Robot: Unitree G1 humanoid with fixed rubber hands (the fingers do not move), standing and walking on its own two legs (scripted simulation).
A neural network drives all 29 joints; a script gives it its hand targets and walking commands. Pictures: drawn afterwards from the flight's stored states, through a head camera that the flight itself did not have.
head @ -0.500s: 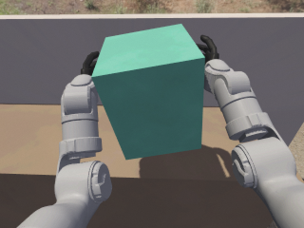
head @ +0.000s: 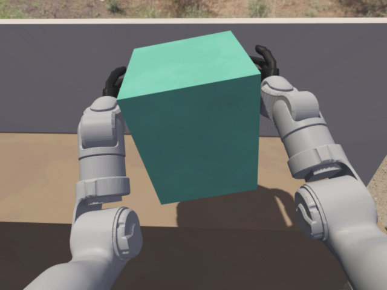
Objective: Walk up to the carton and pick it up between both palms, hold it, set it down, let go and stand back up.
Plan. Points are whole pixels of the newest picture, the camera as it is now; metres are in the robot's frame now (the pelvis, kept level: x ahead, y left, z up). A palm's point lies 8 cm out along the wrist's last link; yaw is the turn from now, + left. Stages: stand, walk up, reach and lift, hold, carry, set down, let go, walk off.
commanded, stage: hold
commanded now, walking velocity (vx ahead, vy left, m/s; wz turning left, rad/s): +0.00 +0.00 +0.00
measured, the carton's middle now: (195, 118) +0.38 +0.00 +0.24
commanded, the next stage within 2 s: none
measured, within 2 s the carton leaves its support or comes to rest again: neither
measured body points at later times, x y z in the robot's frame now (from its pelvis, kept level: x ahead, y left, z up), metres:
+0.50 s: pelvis +0.00 +0.00 +0.00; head -0.08 +0.01 +0.44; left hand +0.38 +0.15 +0.28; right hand +0.39 -0.14 +0.30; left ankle -0.01 +0.13 -0.75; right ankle +0.03 -0.11 -0.75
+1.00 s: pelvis +0.00 +0.00 +0.00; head -0.08 +0.01 +0.44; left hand +0.39 +0.15 +0.28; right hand +0.39 -0.14 +0.30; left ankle -0.01 +0.13 -0.75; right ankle +0.03 -0.11 -0.75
